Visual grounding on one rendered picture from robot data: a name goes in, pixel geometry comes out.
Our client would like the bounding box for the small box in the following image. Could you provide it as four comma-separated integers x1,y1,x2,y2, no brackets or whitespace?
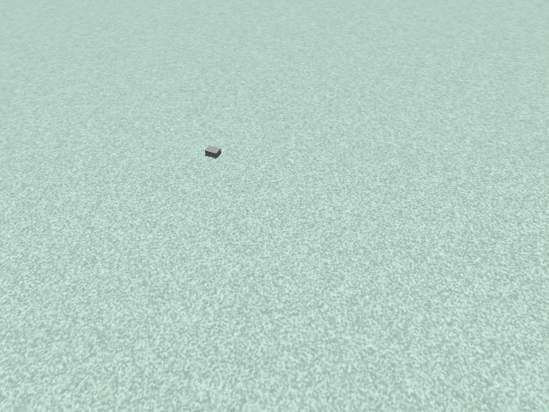
205,145,221,158

